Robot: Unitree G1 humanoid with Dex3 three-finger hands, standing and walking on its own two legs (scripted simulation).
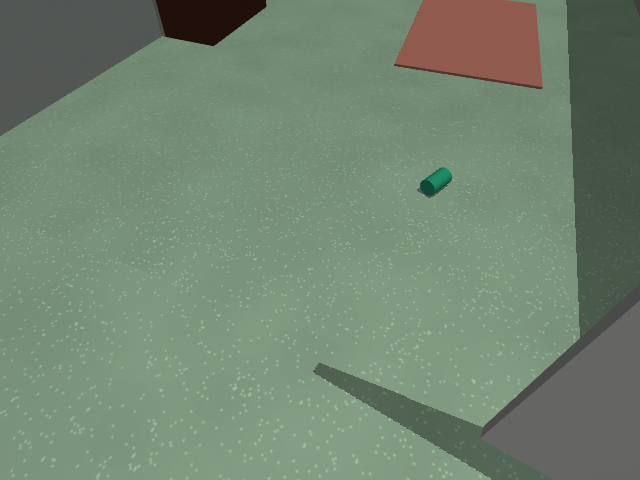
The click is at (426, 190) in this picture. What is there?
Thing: lying can
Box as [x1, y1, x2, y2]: [420, 168, 451, 195]
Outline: 450,172 446,168 440,168 420,183 422,191 428,195 434,193 450,181
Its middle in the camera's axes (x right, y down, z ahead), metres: +0.54 -0.26 +1.85
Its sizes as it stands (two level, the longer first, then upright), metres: 0.135 0.081 0.081
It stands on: the floor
